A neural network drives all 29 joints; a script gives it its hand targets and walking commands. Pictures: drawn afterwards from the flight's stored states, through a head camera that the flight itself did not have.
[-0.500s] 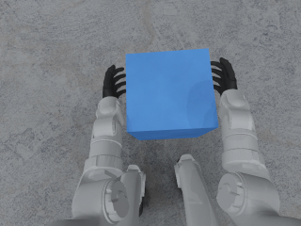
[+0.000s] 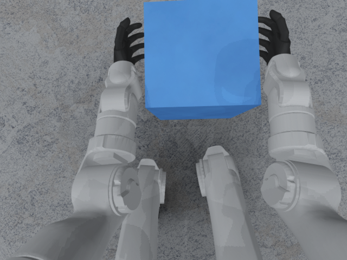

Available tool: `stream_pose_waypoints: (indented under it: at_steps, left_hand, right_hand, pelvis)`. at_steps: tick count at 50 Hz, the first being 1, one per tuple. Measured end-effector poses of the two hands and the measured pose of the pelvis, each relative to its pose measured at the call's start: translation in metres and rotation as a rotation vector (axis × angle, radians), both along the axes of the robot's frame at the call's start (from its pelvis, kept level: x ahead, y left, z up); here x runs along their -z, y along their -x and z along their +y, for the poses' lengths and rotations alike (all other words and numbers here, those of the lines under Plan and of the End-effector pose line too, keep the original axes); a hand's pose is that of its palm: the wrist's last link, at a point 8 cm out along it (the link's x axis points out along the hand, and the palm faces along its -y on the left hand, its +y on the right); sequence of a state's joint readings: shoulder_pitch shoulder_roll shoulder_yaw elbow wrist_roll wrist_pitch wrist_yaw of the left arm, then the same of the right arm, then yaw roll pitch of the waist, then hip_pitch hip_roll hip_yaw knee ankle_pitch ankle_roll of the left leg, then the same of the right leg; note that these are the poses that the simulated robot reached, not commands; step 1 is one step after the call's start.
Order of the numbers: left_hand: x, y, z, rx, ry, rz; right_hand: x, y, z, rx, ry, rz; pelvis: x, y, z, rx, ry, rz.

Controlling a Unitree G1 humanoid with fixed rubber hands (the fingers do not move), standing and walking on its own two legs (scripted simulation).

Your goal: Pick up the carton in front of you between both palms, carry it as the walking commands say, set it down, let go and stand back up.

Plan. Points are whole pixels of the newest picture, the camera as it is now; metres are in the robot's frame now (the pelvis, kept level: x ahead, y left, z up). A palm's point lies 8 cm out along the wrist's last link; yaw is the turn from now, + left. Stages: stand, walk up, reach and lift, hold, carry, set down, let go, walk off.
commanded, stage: set down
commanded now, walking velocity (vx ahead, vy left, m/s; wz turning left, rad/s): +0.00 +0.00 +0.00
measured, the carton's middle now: (196, 73) +0.49 -0.10 -0.21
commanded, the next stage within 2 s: none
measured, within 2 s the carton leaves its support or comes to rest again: rests again in 1.58 s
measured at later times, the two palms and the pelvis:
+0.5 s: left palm (140, 67) +0.54 +0.04 -0.24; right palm (259, 61) +0.49 -0.26 -0.23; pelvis +0.00 +0.00 -0.08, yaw +2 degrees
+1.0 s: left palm (139, 68) +0.54 +0.04 -0.25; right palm (258, 67) +0.48 -0.26 -0.25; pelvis -0.01 +0.01 -0.09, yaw +1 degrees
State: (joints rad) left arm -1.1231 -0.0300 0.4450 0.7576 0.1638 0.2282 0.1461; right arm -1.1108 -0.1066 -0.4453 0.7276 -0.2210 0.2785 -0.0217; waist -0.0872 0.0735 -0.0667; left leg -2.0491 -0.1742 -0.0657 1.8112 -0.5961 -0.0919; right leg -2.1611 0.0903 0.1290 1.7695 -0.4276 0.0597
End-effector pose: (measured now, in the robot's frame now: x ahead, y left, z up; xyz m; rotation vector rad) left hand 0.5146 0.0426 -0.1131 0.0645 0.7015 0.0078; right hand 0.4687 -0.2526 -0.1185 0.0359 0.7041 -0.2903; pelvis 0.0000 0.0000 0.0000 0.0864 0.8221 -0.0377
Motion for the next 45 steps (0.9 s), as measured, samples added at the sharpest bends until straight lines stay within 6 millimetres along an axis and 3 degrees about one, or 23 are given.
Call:
stream_pose_waypoints:
  at_steps: [14, 19, 27, 45]
  left_hand:
    - [0.092, -0.016, -0.01, 0.026, -0.006, 0.027]
    - [0.115, -0.017, -0.009, 0.023, 0.005, 0.05]
    - [0.126, -0.023, -0.005, 0.038, 0.006, 0.041]
    - [0.135, -0.022, -0.002, 0.092, 0.003, 0.062]
  right_hand:
    - [0.088, -0.013, -0.01, 0.005, 0.014, 0.033]
    - [0.107, -0.015, -0.01, -0.005, 0.02, 0.059]
    - [0.114, -0.021, -0.008, -0.015, 0.017, 0.054]
    - [0.128, -0.011, -0.008, -0.044, -0.002, 0.085]
  pelvis:
    - [0.054, 0.007, 0.005, -0.024, 0.01, -0.019]
    - [0.067, 0.006, 0.002, -0.05, 0.019, -0.058]
    - [0.078, 0.003, 0.002, -0.066, 0.039, -0.069]
    - [0.086, 0.009, 0.011, -0.077, 0.056, -0.108]
